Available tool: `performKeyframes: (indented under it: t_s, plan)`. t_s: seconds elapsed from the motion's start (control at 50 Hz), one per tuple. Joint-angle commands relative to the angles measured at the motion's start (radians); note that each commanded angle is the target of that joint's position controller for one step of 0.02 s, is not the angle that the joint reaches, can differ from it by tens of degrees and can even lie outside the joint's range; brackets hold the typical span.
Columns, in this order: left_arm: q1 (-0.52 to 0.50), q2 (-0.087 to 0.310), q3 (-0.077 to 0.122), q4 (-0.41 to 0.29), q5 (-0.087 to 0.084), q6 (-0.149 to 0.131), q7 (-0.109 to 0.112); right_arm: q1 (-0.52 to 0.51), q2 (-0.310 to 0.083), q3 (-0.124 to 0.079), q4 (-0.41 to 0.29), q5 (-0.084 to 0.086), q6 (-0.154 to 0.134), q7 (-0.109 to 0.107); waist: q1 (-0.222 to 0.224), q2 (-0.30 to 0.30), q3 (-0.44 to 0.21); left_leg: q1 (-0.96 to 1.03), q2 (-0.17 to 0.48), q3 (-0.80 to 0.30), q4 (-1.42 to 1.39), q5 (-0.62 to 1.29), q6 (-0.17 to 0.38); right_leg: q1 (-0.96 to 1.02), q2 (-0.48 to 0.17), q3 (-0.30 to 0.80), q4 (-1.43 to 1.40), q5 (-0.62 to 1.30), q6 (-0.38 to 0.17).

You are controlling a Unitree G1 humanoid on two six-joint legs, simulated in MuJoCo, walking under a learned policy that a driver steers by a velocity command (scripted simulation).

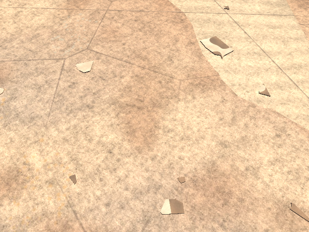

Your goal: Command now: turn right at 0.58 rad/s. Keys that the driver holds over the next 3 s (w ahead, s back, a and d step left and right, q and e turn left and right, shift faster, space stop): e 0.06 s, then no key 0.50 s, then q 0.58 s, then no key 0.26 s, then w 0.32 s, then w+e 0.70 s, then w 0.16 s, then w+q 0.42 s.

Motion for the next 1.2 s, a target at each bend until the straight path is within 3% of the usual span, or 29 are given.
performKeyframes:
  t_s: [0.02, 0.08, 0.1, 0.12, 0.14, 0.16, 0.18, 0.2, 0.22, 0.32, 0.38, 0.42, 0.44, 0.46, 0.48, 0.5, 0.6, 0.64, 0.72, 0.78, 0.82, 0.92, 0.94, 0.96, 0.98, 1.0, 1.04, 1.08, 1.2]
  plan:
    - [-0.024, 0.17, 0.049, -0.081, -0.002, -0.005, -0.001, 0.013, -0.092, -0.025, -0.064, 0.005, -0.02, 0.009, -0.004, -0.163, -0.156, 0.051, -0.023, 0.009, -0.091, 0.003, 0.01, 0.144, -0.239, 0.326, -0.125, 0.076, -0.174]
    - [-0.056, 0.155, 0.043, -0.094, -0.015, 0.007, 0.002, 0.094, -0.092, -0.032, -0.046, 0.003, -0.036, 0.024, -0.052, -0.164, -0.161, 0.194, -0.022, 0.038, -0.346, 0.145, 0.048, 0.122, -0.196, 0.33, -0.058, 0.082, -0.121]
    - [-0.027, 0.124, 0.034, -0.092, -0.013, 0.008, 0.005, 0.125, -0.13, -0.043, -0.04, -0.01, -0.037, 0.023, -0.047, -0.115, -0.174, 0.295, 0.069, -0.022, -0.41, 0.213, 0.084, 0.056, -0.151, 0.286, 0.009, -0.011, -0.069]
    - [0.03, 0.059, 0.016, -0.086, 0.003, 0.007, 0.004, 0.12, -0.193, -0.053, -0.056, -0.026, -0.03, 0.017, -0.003, 0.112, -0.177, 0.379, 0.287, -0.232, -0.469, 0.312, 0.167, -0.073, -0.026, 0.13, 0.239, -0.295, -0.002]
    - [0.0, 0.118, 0.035, -0.123, -0.002, -0.008, 0.004, 0.097, -0.226, -0.058, -0.055, -0.055, -0.029, 0.021, 0.002, 0.311, -0.103, 0.275, 0.416, -0.455, -0.513, 0.389, 0.339, -0.216, 0.055, 0.022, 0.425, -0.495, 0.044]
    - [0.012, 0.182, 0.054, -0.095, 0.004, -0.014, 0.006, 0.044, -0.171, -0.044, -0.09, -0.048, -0.035, 0.017, -0.004, 0.203, -0.087, 0.257, 0.396, -0.413, -0.509, 0.38, 0.361, -0.211, 0.01, 0.075, 0.589, -0.449, 0.068]
    - [0.029, 0.189, 0.063, -0.069, -0.002, -0.011, 0.003, 0.003, -0.134, -0.034, -0.093, -0.032, -0.036, 0.011, 0.015, 0.146, -0.075, 0.255, 0.334, -0.306, -0.483, 0.388, 0.315, -0.215, 0.011, 0.073, 0.65, -0.384, 0.082]
    - [0.051, 0.159, 0.058, -0.042, 0.0, -0.001, 0.008, -0.014, -0.117, -0.028, -0.099, -0.017, -0.036, 0.009, 0.021, 0.117, -0.073, 0.273, 0.278, -0.232, -0.464, 0.384, 0.277, -0.214, 0.007, 0.066, 0.679, -0.345, 0.102]
    - [0.054, 0.133, 0.05, -0.039, 0.003, 0.005, 0.009, -0.01, -0.106, -0.023, -0.095, -0.004, -0.035, 0.007, 0.012, 0.117, -0.066, 0.292, 0.269, -0.206, -0.453, 0.434, 0.278, -0.227, 0.006, 0.069, 0.699, -0.309, 0.118]
    - [-0.028, 0.023, 0.0, -0.063, 0.001, 0.001, -0.003, 0.038, -0.101, -0.015, -0.072, -0.01, -0.015, 0.001, -0.034, 0.182, -0.109, 0.338, 0.203, -0.071, -0.422, 0.522, 0.269, -0.047, -0.065, -0.058, 0.334, -0.289, 0.146]
    - [-0.014, 0.046, 0.005, -0.05, -0.01, -0.001, -0.007, 0.078, -0.138, -0.022, -0.058, 0.003, -0.004, 0.007, -0.046, 0.198, -0.112, 0.335, 0.219, -0.093, -0.391, 0.541, 0.275, 0.08, -0.058, -0.117, 0.082, -0.207, 0.133]
    - [0.029, 0.057, 0.006, -0.025, 0.0, -0.003, -0.007, 0.108, -0.111, -0.009, -0.041, 0.017, -0.011, 0.011, -0.023, 0.156, -0.101, 0.276, 0.198, -0.085, -0.373, 0.49, 0.215, 0.237, -0.066, -0.099, -0.173, 0.033, 0.087]
    - [0.037, 0.101, 0.01, -0.036, 0.009, -0.003, 0.001, 0.134, -0.089, 0.002, -0.038, -0.001, -0.025, 0.017, -0.038, 0.077, -0.137, 0.208, 0.171, -0.06, -0.345, 0.399, 0.148, 0.355, -0.153, 0.0, -0.145, 0.224, 0.054]
    - [0.018, 0.167, 0.022, -0.039, 0.02, 0.0, 0.008, 0.17, -0.059, 0.011, -0.041, -0.028, -0.044, 0.027, -0.092, -0.099, -0.153, 0.158, 0.082, 0.034, -0.311, 0.23, 0.083, 0.367, -0.238, 0.078, -0.056, 0.356, -0.008]
    - [-0.007, 0.087, 0.004, -0.033, 0.024, -0.004, -0.004, 0.134, -0.048, 0.018, -0.036, -0.033, -0.048, 0.026, -0.071, -0.146, -0.163, 0.246, 0.073, 0.06, -0.339, 0.144, 0.04, 0.253, -0.238, 0.075, -0.059, 0.22, -0.051]
    - [-0.022, 0.046, -0.006, -0.036, 0.026, -0.011, -0.014, 0.083, -0.074, 0.015, -0.036, -0.032, -0.045, 0.026, -0.047, -0.108, -0.125, 0.255, 0.063, 0.069, -0.332, 0.182, 0.02, 0.228, -0.196, 0.054, -0.066, 0.107, -0.037]
    - [0.013, 0.041, -0.014, -0.011, 0.028, -0.037, -0.014, 0.083, -0.071, 0.015, -0.01, -0.01, -0.023, 0.017, -0.032, -0.091, -0.052, 0.231, 0.065, 0.057, -0.322, 0.248, 0.037, 0.185, -0.152, 0.007, -0.066, 0.067, 0.01]
    - [0.017, 0.069, -0.004, -0.016, 0.026, -0.035, -0.005, 0.064, -0.088, 0.011, -0.013, -0.002, -0.018, 0.015, -0.022, -0.082, -0.035, 0.182, 0.054, 0.055, -0.29, 0.251, 0.04, 0.2, -0.159, 0.004, -0.065, 0.06, 0.004]
    - [0.04, 0.115, 0.018, -0.02, 0.018, -0.02, 0.015, 0.059, -0.102, 0.0, -0.034, 0.009, -0.008, 0.011, -0.015, -0.125, -0.034, 0.081, 0.034, 0.069, -0.159, 0.168, 0.03, 0.219, -0.271, 0.07, -0.1, 0.109, -0.079]
    - [0.019, 0.115, 0.022, -0.036, 0.017, -0.021, 0.025, 0.071, -0.094, -0.009, -0.05, 0.01, 0.004, 0.019, -0.011, -0.176, -0.05, 0.013, 0.04, 0.082, 0.047, -0.107, 0.035, 0.213, -0.381, 0.125, -0.106, 0.227, -0.163]
    - [0.003, 0.121, 0.026, -0.037, 0.014, -0.029, 0.026, 0.063, -0.084, -0.012, -0.067, 0.017, 0.014, 0.029, -0.008, -0.142, -0.047, -0.041, 0.07, 0.073, 0.135, -0.217, 0.042, 0.228, -0.431, 0.122, -0.097, 0.345, -0.193]
    - [-0.071, 0.121, 0.033, -0.026, -0.02, -0.013, 0.026, 0.176, -0.093, -0.024, -0.051, 0.018, 0.022, 0.051, -0.067, -0.116, -0.104, 0.213, 0.004, 0.168, -0.211, 0.133, 0.08, 0.156, -0.332, -0.081, 0.073, 0.282, -0.078]
    - [-0.001, 0.089, 0.027, -0.006, -0.012, -0.015, 0.023, 0.193, -0.15, -0.042, -0.059, 0.01, 0.019, 0.043, -0.054, 0.027, -0.107, 0.319, 0.047, 0.032, -0.339, 0.366, 0.123, 0.062, -0.254, -0.174, 0.255, 0.074, 0.005]
    - [-0.008, 0.021, 0.001, -0.056, 0.043, -0.015, 0.022, 0.189, -0.3, -0.072, -0.099, 0.001, 0.008, 0.029, -0.017, 0.338, -0.095, 0.447, 0.338, -0.419, -0.396, 0.785, 0.291, -0.242, -0.093, -0.227, 0.577, -0.497, 0.126]
    - [-0.076, 0.055, 0.008, -0.069, 0.02, -0.022, 0.03, 0.233, -0.262, -0.053, -0.117, -0.038, -0.012, 0.042, -0.093, 0.235, -0.201, 0.429, 0.411, -0.529, -0.442, 0.75, 0.438, -0.268, -0.055, -0.048, 0.729, -0.587, 0.119]
    - [-0.085, 0.09, 0.018, -0.061, -0.003, -0.02, 0.033, 0.191, -0.237, -0.046, -0.123, -0.039, -0.029, 0.047, -0.072, 0.14, -0.149, 0.409, 0.372, -0.44, -0.438, 0.671, 0.419, -0.298, -0.076, -0.026, 0.787, -0.517, 0.109]
    - [-0.073, 0.109, 0.03, -0.025, 0.009, -0.016, 0.043, 0.115, -0.192, -0.035, -0.133, 0.002, -0.028, 0.03, -0.041, 0.049, -0.102, 0.387, 0.28, -0.321, -0.423, 0.531, 0.319, -0.318, -0.112, -0.019, 0.739, -0.35, 0.105]
    - [-0.047, 0.1, 0.033, -0.014, 0.008, -0.015, 0.039, 0.099, -0.176, -0.025, -0.143, 0.01, -0.015, 0.014, -0.019, 0.081, -0.11, 0.343, 0.22, -0.263, -0.438, 0.529, 0.291, -0.245, -0.098, -0.026, 0.718, -0.249, 0.119]
    - [-0.045, 0.072, 0.024, 0.01, 0.001, -0.021, 0.034, 0.12, -0.154, -0.018, -0.159, 0.003, 0.0, -0.008, -0.037, 0.1, -0.127, 0.402, 0.194, -0.248, -0.457, 0.451, 0.29, -0.24, -0.092, -0.028, 0.562, -0.163, 0.156]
